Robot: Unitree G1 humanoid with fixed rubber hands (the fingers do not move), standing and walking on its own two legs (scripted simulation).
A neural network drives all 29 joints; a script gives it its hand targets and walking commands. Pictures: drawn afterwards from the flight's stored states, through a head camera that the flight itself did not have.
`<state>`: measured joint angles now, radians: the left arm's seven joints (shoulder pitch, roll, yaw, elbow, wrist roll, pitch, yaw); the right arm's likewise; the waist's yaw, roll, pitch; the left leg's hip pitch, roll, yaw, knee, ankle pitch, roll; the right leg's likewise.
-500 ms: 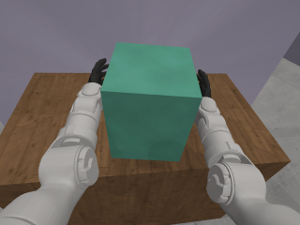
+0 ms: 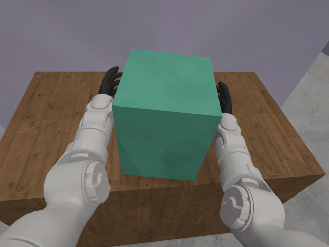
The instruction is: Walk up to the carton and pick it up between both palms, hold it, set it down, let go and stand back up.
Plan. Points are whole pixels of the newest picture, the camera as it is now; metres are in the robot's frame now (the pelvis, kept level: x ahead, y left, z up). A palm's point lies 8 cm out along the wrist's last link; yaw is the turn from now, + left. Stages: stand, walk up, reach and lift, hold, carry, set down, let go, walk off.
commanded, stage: set down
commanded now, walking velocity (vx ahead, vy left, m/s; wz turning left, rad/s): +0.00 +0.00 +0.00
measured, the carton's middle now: (164, 117) +0.41 +0.01 +0.09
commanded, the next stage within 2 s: none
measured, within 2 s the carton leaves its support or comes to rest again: rests again in 0.68 s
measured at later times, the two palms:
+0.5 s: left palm (110, 103) +0.43 +0.16 +0.11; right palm (221, 122) +0.40 -0.14 +0.10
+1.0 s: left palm (108, 110) +0.42 +0.16 +0.09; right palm (219, 125) +0.39 -0.13 +0.09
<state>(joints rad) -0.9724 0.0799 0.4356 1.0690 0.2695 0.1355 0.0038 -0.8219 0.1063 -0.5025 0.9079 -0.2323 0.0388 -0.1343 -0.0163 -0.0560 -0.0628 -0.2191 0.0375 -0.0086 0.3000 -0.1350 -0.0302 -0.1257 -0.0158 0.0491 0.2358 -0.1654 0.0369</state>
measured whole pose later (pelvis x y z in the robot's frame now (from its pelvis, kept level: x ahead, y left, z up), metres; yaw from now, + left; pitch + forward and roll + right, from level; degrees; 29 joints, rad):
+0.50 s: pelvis +0.00 +0.00 +0.00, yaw -1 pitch +5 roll +0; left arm -0.94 0.05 0.47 1.06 0.30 0.07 -0.01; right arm -0.76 0.13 -0.55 0.87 -0.32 -0.03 -0.11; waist 0.01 -0.05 -0.05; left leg -0.25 0.04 0.03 0.30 -0.13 -0.03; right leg -0.17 -0.02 0.02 0.25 -0.16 0.04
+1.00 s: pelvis +0.00 +0.00 +0.00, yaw -1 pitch +5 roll +0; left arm -0.92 0.03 0.51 1.07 0.35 0.01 -0.03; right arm -0.76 0.16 -0.64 0.86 -0.42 -0.09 -0.07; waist 0.02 -0.05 -0.04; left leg -0.27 0.04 0.04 0.29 -0.12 -0.02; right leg -0.19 -0.03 0.01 0.25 -0.15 0.04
